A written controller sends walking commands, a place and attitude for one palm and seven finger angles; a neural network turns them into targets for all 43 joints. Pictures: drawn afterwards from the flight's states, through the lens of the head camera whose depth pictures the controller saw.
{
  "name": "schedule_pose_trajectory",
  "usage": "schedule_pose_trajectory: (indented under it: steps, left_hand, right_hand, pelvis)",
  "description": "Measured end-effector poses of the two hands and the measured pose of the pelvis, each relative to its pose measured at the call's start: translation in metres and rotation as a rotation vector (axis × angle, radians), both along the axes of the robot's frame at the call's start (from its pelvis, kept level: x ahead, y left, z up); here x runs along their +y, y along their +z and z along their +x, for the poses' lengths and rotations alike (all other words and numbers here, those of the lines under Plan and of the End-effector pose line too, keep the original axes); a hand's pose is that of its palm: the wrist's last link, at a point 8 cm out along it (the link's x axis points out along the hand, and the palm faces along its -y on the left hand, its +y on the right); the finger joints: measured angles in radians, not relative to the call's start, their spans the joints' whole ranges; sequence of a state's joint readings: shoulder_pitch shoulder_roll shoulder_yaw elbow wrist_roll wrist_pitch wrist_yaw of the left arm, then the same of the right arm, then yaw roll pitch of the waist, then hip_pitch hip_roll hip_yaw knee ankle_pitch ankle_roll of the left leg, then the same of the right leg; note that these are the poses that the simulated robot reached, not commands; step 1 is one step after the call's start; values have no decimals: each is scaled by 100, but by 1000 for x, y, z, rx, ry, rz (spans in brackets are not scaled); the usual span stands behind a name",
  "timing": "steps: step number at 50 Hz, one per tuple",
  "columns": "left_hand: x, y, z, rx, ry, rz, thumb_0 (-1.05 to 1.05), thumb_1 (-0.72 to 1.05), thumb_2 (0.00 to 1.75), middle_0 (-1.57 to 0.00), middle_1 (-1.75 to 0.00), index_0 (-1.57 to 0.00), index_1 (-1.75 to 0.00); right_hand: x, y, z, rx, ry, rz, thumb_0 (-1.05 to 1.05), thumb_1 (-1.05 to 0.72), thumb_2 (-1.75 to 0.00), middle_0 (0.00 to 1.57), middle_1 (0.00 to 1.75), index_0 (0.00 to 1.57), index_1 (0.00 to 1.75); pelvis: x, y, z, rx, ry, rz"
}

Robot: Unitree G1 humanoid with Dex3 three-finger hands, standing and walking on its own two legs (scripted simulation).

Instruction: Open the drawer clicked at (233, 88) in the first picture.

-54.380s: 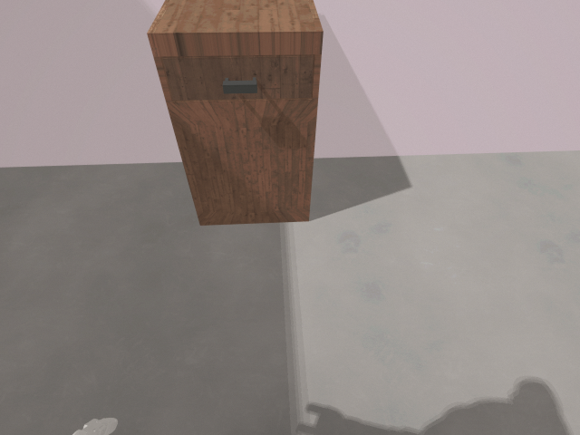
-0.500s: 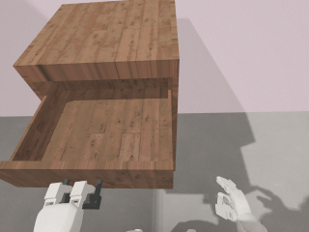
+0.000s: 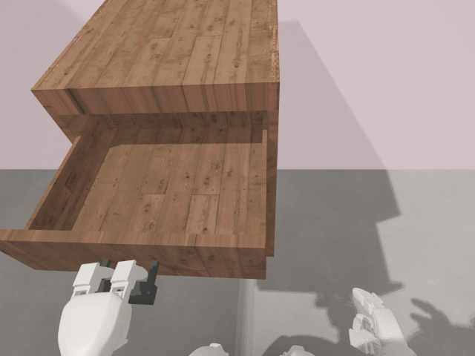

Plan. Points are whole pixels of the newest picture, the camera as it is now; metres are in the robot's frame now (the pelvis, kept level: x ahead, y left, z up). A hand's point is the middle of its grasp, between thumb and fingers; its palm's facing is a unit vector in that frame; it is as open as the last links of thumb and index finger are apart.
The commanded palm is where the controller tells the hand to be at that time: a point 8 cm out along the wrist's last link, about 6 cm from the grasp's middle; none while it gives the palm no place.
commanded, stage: open the thumb to release the handle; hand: left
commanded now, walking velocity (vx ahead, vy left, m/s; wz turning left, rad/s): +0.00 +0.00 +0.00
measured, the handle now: (126, 278) +0.23 +0.22 +0.01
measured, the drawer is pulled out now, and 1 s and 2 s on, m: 0.30 0.30 0.30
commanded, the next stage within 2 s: lift the hand off the handle in 0.24 s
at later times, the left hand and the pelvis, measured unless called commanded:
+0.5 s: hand (121, 318) +0.17 +0.21 +0.00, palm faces +0.04 -0.09 -0.99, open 13.6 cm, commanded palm +0.15 +0.20 +0.04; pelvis -0.01 +0.00 +0.01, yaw +1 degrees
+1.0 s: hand (118, 307) +0.18 +0.20 +0.03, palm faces +0.02 -0.13 -0.99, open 13.8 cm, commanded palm +0.16 +0.21 +0.09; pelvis +0.00 +0.00 +0.02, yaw -1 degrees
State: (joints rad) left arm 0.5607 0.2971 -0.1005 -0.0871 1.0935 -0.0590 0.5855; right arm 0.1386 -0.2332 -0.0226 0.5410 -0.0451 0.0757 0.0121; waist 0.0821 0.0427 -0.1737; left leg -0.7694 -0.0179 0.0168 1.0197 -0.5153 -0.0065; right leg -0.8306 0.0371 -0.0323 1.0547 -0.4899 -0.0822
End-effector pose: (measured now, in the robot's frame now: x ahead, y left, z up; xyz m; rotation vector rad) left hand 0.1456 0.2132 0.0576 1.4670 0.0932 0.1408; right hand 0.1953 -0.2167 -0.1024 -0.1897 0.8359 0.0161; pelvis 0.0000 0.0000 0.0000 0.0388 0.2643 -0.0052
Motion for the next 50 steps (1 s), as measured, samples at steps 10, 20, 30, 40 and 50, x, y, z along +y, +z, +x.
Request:
schedule_pose_trajectory:
  steps: [10,20,30,40,50]
  left_hand:
    - [-3,1,4,7,34,2,1,-13,50,-18,-120,-33,-122]
    - [-4,0,5,15,38,2,0,-44,33,-17,-121,-33,-121]
    - [-4,-2,6,-6,44,9,0,-49,30,-18,-123,-33,-124]
    - [-5,3,8,40,51,-4,0,-49,30,-19,-119,-33,-122]
    - [-5,28,16,20,-26,-35,0,-49,30,-28,-119,-33,-120]
  right_hand:
    - [0,11,-7,-19,-19,9,2,-91,-89,20,30,20,30]
    - [-1,21,4,-63,3,1,2,-91,-89,20,30,20,30]
    - [6,17,10,-66,22,12,2,-91,-89,20,30,20,30]
    - [13,24,4,-69,16,35,2,-91,-89,20,30,20,30]
    - [2,40,-1,-80,-11,13,2,-91,-89,20,30,20,30]
  pelvis:
    - [-4,9,-6,-27,0,0]
    - [-4,11,-5,-32,7,-3]
    - [-2,8,-6,-28,12,-4]
    - [-1,13,-6,-54,9,-7]
    - [2,24,2,-81,-10,-15]
